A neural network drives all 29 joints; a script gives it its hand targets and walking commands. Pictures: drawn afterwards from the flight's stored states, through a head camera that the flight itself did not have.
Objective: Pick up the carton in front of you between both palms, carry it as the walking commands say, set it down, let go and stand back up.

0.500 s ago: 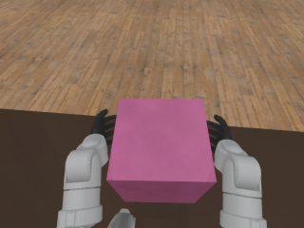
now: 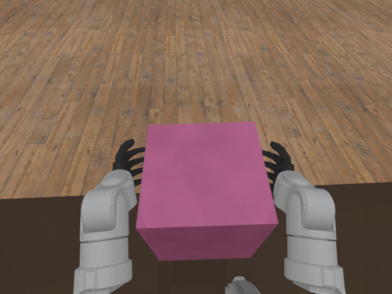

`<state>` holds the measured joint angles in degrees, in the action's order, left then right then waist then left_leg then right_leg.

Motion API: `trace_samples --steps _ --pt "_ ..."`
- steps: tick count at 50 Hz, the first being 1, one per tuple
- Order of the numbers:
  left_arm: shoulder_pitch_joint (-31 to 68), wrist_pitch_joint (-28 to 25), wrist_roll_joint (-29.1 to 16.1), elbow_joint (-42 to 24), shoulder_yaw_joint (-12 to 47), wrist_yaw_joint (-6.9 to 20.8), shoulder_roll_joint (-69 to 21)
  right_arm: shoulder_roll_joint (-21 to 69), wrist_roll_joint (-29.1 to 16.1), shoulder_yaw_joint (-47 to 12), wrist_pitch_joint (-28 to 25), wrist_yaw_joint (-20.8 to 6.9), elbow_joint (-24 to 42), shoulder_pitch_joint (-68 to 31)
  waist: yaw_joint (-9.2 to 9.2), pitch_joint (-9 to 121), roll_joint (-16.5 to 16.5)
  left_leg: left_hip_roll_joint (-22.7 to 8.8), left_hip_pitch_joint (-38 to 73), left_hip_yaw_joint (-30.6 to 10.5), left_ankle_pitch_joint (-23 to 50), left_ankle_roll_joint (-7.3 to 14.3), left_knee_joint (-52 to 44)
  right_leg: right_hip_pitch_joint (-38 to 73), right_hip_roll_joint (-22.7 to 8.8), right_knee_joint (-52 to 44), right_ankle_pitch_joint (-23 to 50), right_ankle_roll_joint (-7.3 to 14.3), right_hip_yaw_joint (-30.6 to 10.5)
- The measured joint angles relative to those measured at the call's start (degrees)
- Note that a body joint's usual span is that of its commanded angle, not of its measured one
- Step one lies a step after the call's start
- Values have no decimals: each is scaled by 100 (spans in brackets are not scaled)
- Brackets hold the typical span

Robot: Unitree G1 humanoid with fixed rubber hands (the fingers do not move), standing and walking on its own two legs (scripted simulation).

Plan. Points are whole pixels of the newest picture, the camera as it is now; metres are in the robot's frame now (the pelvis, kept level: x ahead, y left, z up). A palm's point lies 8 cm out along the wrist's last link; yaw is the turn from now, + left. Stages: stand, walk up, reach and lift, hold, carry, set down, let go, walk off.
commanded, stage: carry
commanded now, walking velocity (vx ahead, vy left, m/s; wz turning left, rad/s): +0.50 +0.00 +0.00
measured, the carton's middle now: (203, 197) +0.33 -0.02 +0.02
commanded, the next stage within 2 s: none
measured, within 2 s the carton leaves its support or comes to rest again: neither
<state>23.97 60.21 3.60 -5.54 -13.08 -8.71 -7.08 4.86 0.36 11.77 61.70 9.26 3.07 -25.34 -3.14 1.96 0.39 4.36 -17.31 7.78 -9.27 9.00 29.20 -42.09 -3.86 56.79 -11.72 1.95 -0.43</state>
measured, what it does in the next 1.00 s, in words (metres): goes down: right foot 0.05 m lower, then left foot 0.05 m lower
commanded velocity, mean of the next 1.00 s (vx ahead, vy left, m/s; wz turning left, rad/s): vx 0.50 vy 0.00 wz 0.00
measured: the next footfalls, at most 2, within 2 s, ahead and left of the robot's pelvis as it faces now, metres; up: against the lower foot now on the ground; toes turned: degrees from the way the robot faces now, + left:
right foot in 0.28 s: +0.35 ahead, -0.07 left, -0.05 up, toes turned -1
left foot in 0.80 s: +0.67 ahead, +0.10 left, -0.09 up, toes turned +5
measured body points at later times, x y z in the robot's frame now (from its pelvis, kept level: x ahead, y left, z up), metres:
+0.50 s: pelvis +0.30 -0.03 -0.05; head +0.33 -0.03 +0.39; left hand +0.62 +0.16 +0.01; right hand +0.65 -0.14 +0.01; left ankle +0.33 +0.12 -0.71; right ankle +0.31 -0.07 -0.78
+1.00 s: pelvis +0.60 +0.05 -0.10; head +0.61 +0.06 +0.35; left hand +0.94 +0.20 +0.00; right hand +0.93 -0.11 +0.00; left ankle +0.64 +0.09 -0.82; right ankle +0.56 -0.08 -0.75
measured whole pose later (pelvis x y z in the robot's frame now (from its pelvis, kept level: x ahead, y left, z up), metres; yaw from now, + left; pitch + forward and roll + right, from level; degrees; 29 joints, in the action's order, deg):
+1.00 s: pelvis +0.60 +0.05 -0.10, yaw +1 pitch +4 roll -1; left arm 25.5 62.4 2.1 -3.9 -12.6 -9.4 -6.3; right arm 5.1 1.1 12.1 63.5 9.2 4.3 -24.1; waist -2.1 3.3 -0.1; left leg 3.2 -24.3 7.3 -4.6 8.2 31.9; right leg -32.4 -0.3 66.5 -23.5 2.9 0.6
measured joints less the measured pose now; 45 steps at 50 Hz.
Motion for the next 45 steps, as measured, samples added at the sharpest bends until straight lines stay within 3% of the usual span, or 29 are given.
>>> trace_samples --steps 5,11,14,16,17,19,24,28,32,37,40,42,45 --pt "-20 10 -41 -305 14 0 35 48 2 -32 -39 -9 216 -30 -31 3 -45 55 590 -135 -428 -80 -161 -21 87 -1115 1117 65 108" --pt "-19 156 18 -280 11 19 63 -20 22 -137 63 -17 97 -66 -147 265 -81 172 1231 -317 -1497 -185 355 873 447 -2916 2202 299 558" --pt "98 176 111 30 38 28 23 -153 1 -125 143 -27 -80 -91 -41 402 -69 153 1108 -273 -1908 -342 1854 1590 582 -3243 2048 402 760" --pt "183 82 200 327 72 26 -26 -264 -33 -71 139 -46 -273 -144 203 365 164 34 371 -532 -2252 -593 3648 1360 782 -2424 1113 556 837" --pt "164 73 175 434 86 48 -33 -261 -19 -44 151 -58 -320 -94 318 331 163 36 -14 -632 -2284 -612 4324 1333 808 -2188 880 616 844" --pt "-5 52 113 509 85 44 -19 -125 85 1 159 -62 -364 37 490 261 94 -57 -693 -705 -2074 -594 4815 1435 812 -2052 692 641 813" --pt "-236 -216 -145 418 77 40 58 199 319 83 -71 -78 -130 272 642 8 2 -579 -1916 -873 -1314 -651 3649 1901 788 -2214 323 625 820" --pt "-186 -428 -235 358 145 37 62 208 331 59 -284 -103 155 434 713 -62 1 -820 -2442 -919 -364 -667 2671 2325 784 -2395 50 572 779" --pt "-160 -462 -243 289 234 35 34 160 317 36 -287 -117 409 562 745 6 47 -839 -2440 -831 644 -622 1607 2839 803 -2532 -309 466 664" --pt "-50 -318 -228 145 346 18 43 38 277 5 -73 -118 691 537 801 217 129 -608 -1794 -522 1739 -466 68 3442 840 -2247 -1114 303 524" --pt "43 -135 -254 130 372 -24 161 0 280 -24 73 -117 588 356 796 417 144 -472 -1100 -262 1902 -361 -513 3616 866 -1423 -1832 218 406" --pt "189 -25 -332 239 349 -31 362 61 327 -41 58 -85 342 167 585 446 -128 -255 -1211 -116 1232 -233 147 3182 684 -21 -1880 75 257" --pt "206 160 -411 323 249 -61 429 79 282 -64 192 -23 108 46 286 309 -107 -167 -1210 -86 685 -148 656 2176 729 1657 -1753 68 76"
